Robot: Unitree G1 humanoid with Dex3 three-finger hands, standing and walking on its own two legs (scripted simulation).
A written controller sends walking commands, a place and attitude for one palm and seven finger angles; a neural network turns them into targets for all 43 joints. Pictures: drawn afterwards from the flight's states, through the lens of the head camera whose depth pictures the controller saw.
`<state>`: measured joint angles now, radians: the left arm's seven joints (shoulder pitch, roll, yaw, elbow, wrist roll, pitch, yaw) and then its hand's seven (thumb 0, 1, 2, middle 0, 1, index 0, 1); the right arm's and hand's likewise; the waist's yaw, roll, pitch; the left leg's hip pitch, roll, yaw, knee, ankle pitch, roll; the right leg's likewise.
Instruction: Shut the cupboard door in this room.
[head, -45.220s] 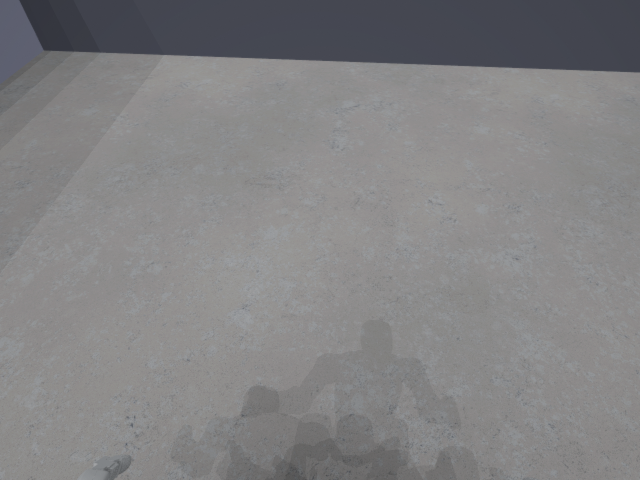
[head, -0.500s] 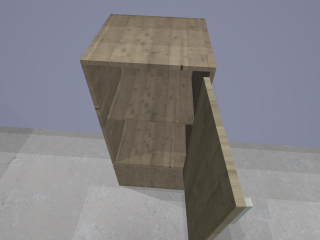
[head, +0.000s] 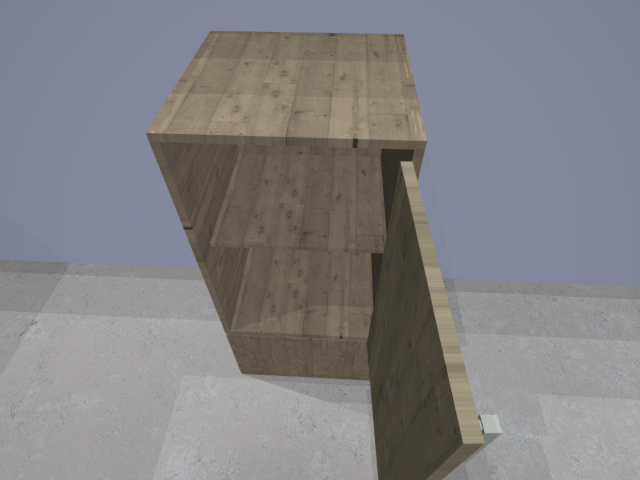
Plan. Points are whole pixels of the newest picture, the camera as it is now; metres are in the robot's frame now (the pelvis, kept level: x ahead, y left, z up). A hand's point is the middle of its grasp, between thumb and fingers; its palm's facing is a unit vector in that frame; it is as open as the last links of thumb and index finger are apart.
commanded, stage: stand and wait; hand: left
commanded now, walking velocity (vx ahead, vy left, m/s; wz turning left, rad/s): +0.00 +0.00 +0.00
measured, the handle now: (456, 441) +0.19 -0.15 -0.05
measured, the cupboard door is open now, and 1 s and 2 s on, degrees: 93 93 83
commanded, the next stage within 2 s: turn or walk to find it in 0.74 s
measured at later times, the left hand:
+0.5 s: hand out of the picture +0.01 +0.13 -0.18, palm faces +0.06 -0.98 -0.18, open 7.3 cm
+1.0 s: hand out of the picture +0.03 +0.16 -0.18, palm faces +0.11 -0.97 -0.21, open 7.4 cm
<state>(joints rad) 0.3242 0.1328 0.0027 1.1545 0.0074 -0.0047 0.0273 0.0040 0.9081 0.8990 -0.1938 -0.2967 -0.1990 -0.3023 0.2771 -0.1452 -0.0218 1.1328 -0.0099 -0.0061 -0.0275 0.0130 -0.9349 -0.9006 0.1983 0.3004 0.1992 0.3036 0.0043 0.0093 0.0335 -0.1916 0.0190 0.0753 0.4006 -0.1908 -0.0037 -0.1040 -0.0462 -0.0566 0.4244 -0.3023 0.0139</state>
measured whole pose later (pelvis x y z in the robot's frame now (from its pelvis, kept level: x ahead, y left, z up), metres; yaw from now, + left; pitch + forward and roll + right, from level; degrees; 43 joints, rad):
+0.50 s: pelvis +0.03 -0.03 +0.00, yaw +0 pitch +0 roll +1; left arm 0.31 0.11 0.01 1.13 0.00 -0.02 0.04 0.01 0.91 0.90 -0.20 -0.30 -0.20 -0.30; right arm 0.28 -0.13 -0.02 1.15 -0.01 -0.01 -0.04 0.02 -0.92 -0.90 0.20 0.30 0.20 0.30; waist 0.00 0.00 0.04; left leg -0.17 0.05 0.06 0.43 -0.25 -0.04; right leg -0.06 -0.01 -0.07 0.42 -0.35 -0.02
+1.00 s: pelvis +0.02 -0.02 -0.01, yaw +3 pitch -1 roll +0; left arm 0.25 0.16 0.04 1.07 0.01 0.00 0.03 0.00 0.91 0.90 -0.20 -0.30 -0.20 -0.30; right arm 0.22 -0.16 -0.03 1.10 -0.01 0.02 -0.03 0.01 -0.92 -0.90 0.20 0.30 0.20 0.30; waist 0.00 0.01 0.07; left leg -0.26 0.05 0.01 0.55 -0.28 -0.04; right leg -0.11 -0.02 -0.12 0.50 -0.38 -0.02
